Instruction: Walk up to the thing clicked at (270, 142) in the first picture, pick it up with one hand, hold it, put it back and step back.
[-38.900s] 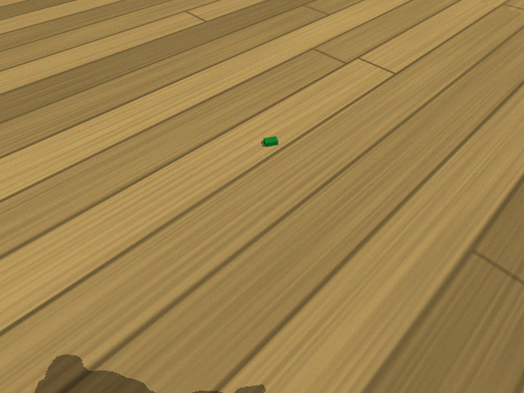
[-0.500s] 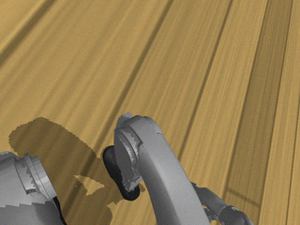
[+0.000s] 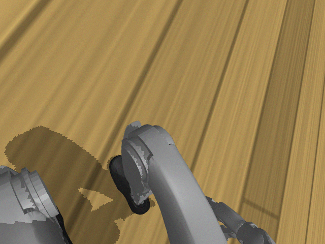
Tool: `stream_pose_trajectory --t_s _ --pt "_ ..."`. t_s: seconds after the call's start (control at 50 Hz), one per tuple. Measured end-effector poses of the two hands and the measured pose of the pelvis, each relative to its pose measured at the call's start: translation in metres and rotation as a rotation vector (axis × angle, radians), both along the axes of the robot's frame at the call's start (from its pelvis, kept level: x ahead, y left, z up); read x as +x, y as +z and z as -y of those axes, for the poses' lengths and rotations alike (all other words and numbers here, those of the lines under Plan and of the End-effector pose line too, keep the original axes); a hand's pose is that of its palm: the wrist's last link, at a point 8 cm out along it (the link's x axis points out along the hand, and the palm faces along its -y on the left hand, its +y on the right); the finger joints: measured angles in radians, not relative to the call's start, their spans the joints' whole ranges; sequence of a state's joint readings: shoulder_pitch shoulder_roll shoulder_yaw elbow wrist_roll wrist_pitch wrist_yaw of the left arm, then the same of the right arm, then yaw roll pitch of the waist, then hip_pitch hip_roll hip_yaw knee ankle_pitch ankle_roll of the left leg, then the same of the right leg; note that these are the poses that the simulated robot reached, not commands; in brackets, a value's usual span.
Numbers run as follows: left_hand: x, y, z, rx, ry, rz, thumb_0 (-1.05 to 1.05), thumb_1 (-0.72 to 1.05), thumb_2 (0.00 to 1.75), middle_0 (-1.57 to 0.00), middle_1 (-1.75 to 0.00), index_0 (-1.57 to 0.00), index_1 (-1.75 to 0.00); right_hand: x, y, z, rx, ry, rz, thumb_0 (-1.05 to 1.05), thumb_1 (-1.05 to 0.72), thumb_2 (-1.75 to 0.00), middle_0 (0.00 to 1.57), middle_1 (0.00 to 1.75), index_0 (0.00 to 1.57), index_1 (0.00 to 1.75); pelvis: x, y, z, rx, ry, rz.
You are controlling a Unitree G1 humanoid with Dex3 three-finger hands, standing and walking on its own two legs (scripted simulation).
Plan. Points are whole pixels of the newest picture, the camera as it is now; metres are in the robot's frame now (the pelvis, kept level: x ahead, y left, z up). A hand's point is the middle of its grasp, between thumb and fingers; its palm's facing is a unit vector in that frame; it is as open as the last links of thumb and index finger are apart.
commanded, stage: withdraw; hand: left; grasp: from above
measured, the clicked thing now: out of the picture +0.45 +0.36 -0.30
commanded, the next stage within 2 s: home in 0.96 s
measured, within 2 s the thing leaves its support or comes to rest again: neither
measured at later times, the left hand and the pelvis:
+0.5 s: hand out of the picture +0.45 +0.38 -0.14, palm faces -0.31 -0.09 -0.95, open 13.8 cm; pelvis +0.01 +0.00 +0.01, yaw +3 degrees
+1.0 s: hand out of the picture +0.45 +0.37 -0.15, palm faces -0.42 -0.10 -0.90, open 13.6 cm; pelvis -0.01 -0.01 +0.01, yaw +5 degrees
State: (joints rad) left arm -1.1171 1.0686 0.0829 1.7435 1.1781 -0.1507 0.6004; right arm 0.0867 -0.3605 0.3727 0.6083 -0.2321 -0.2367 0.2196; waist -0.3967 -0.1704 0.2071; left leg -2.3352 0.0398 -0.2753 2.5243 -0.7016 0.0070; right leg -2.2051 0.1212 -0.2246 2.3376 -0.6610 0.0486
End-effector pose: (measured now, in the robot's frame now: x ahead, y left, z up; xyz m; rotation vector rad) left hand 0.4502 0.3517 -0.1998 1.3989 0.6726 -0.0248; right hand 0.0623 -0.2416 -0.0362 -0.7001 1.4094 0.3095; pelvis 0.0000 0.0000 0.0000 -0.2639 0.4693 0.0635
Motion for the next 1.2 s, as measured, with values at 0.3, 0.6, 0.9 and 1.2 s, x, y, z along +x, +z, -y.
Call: stream_pose_trajectory --t_s 0.3,0.6,0.9,1.2 --pt "0.008 0.018 -0.006 0.003 -0.058 0.07 0.0 -0.43 0.91 -0.16 -0.93 -0.16 -0.92 0.002 0.001 -0.001 -0.003 -0.015 -0.009 0.0 -0.9 -0.9 0.2 0.3 0.2 0.3 0.003 0.002 0.0 -0.004 0.005 -0.015" --pt "-0.021 0.144 -0.029 0.085 -0.031 0.01 0.0 -0.44 0.95 -0.13 -0.94 -0.13 -0.94 0.061 -0.022 0.002 0.13 -0.122 0.173 0.0 -0.9 -0.9 0.2 0.3 0.2 0.3 -0.001 0.025 0.004 0.06 0.053 -0.074" --pt "-0.001 0.119 -0.018 0.008 -0.14 -0.034 0.0 -0.43 0.96 -0.12 -0.97 -0.12 -0.96 0.011 -0.008 0.033 -0.109 -0.178 0.072 0.0 -0.89 -0.89 0.2 0.3 0.2 0.3 -0.008 0.017 0.009 0.066 0.062 -0.065" --pt "-0.022 0.136 -0.018 0.04 -0.066 0.047 0.0 -0.29 0.9 -0.19 -0.8 -0.19 -0.8 0.008 -0.024 0.012 -0.011 -0.261 0.039 0.0 -0.89 -0.89 0.21 0.3 0.21 0.3 -0.001 0.026 0.009 0.076 0.067 -0.112"
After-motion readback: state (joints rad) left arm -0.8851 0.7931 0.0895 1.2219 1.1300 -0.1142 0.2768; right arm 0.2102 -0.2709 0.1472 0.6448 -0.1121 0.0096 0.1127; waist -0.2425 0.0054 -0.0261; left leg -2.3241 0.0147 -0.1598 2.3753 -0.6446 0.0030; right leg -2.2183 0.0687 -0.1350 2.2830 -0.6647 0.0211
